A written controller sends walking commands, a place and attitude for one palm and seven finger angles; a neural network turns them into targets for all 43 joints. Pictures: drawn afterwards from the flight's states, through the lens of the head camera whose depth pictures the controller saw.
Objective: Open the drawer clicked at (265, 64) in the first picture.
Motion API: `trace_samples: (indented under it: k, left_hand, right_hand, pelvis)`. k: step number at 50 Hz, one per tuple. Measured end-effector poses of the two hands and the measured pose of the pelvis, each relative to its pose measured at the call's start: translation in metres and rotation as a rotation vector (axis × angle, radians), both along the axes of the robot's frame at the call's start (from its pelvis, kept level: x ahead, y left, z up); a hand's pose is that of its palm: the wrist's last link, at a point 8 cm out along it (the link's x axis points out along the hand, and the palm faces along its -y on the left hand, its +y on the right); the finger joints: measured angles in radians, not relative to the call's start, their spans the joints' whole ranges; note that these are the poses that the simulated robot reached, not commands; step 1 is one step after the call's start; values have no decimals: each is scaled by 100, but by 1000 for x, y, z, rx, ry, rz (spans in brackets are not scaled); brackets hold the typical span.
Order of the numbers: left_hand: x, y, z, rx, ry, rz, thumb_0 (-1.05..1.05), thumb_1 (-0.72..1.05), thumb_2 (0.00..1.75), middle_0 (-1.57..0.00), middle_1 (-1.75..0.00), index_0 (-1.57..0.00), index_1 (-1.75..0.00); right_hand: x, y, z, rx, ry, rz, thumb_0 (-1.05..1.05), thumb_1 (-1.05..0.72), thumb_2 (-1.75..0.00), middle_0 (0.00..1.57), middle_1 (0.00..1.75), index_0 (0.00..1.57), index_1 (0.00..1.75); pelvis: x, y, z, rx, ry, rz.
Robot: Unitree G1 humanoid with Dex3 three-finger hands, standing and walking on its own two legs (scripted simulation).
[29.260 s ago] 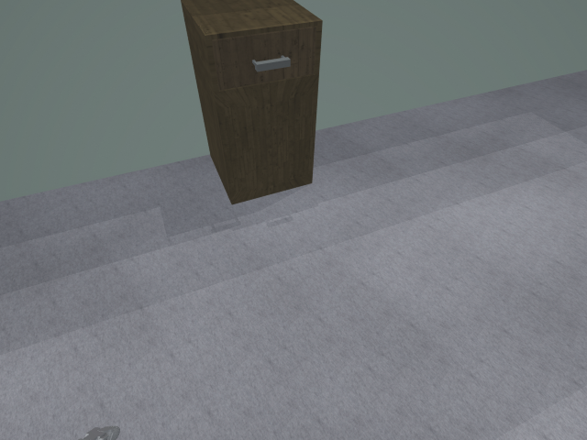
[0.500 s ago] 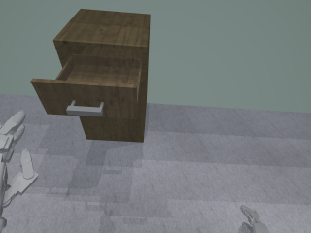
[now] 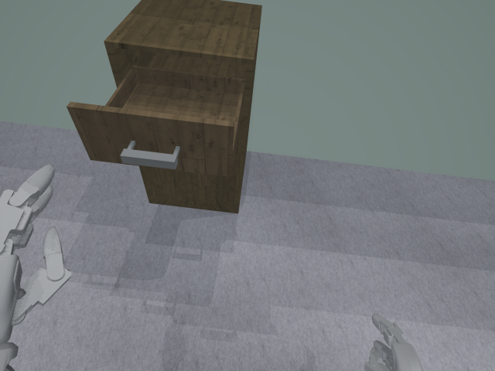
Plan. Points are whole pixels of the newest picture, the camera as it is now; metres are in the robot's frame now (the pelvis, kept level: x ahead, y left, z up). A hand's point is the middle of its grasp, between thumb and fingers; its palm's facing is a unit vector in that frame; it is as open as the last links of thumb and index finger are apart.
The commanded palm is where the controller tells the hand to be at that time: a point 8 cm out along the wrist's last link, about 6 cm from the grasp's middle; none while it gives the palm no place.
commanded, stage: let the arm hang, fingers relaxed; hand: left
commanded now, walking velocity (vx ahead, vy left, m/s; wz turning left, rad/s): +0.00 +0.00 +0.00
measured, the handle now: (152, 153) +0.61 +0.26 -0.07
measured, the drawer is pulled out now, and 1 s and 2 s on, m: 0.30 0.30 0.30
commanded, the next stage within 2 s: look to check the result in 1.08 s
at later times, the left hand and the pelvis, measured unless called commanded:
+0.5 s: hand out of the picture -0.01 +0.19 -0.16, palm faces +0.07 -0.97 -0.23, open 7.2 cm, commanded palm none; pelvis +0.01 -0.01 +0.01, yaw +2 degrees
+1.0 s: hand out of the picture +0.00 +0.15 -0.17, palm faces +0.06 -0.98 -0.18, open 7.3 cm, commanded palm none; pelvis +0.01 -0.01 +0.01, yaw +1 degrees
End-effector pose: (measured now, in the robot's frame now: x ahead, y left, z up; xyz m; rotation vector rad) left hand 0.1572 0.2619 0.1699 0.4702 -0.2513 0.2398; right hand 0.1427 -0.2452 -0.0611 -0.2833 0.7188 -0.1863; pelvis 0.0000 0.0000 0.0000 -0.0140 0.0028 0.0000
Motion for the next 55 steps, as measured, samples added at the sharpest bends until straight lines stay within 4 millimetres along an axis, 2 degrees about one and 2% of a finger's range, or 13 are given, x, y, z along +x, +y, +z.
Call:
trace_samples:
  k: [2,4,7,9,11,14,17,21,27,31,38,44,55]
  left_hand:
    - [19,11,-34,-21,144,23,1,89,90,-21,-30,-21,-30]
    - [33,20,-88,-106,370,86,1,89,90,-21,-30,-20,-30]
    - [29,14,-172,-232,698,153,1,90,90,-20,-30,-20,-30]
    - [11,-2,-221,-287,889,158,1,91,90,-20,-30,-19,-30]
    - [-18,-22,-261,-326,1068,149,1,91,90,-20,-30,-19,-30]
    - [-72,-52,-295,-393,1309,133,1,91,90,-20,-30,-19,-30]
    - [-108,-47,-304,-455,1387,236,-1,97,90,-21,-30,-20,-30]
    - [-146,-36,-305,-461,1498,320,-1,98,90,-21,-30,-20,-30]
    - [-179,-27,-299,-447,1599,395,0,94,90,-21,-30,-20,-30]
    - [-183,-29,-298,-446,1613,400,0,93,90,-20,-30,-20,-30]
    - [-170,-43,-300,-469,1576,363,1,91,90,-20,-30,-20,-30]
    - [-160,-55,-303,-483,1556,330,1,92,90,-20,-30,-20,-30]
    - [-167,-60,-307,-490,1587,326,1,92,90,-20,-30,-20,-30]
  right_hand:
    - [6,1,-9,18,40,40,1,-90,-90,20,30,20,30]
    - [7,3,-20,33,91,61,1,-90,-90,20,30,20,30]
    - [0,8,-33,63,158,74,1,-90,-90,20,30,20,30]
    - [-11,9,-42,88,196,66,1,-90,-90,20,30,20,30]
    - [-23,7,-52,114,236,37,1,-90,-90,20,30,20,30]
    - [-50,6,-61,137,336,-13,1,-90,-90,20,30,20,30]
    - [-80,7,-67,131,476,-27,1,-90,-90,20,30,20,30]
    - [-115,3,-70,115,615,-55,1,-92,-90,20,30,20,30]
    - [-141,7,-73,130,689,-91,1,-91,-90,20,30,20,30]
    - [-144,15,-77,155,688,-95,1,-91,-90,20,30,20,30]
    - [-141,30,-81,191,670,-82,1,-91,-90,20,30,20,30]
    - [-145,31,-81,203,670,-98,1,-92,-90,20,30,20,30]
    - [-159,28,-77,199,697,-137,1,-91,-90,20,30,20,30]
  pelvis:
    - [1,5,1,-9,21,35]
    - [1,8,1,-10,30,61]
    - [1,3,-1,17,16,57]
    - [1,-3,-5,44,-1,37]
    - [0,-9,-8,50,-21,24]
    - [2,-11,-5,28,-32,37]
    - [3,-14,-1,16,-29,48]
    - [4,-14,4,8,-21,47]
    - [7,-10,8,9,-27,39]
    - [7,-8,9,11,-35,35]
    - [5,-8,10,15,-43,35]
    - [5,-9,10,17,-45,30]
    - [5,-12,10,14,-45,21]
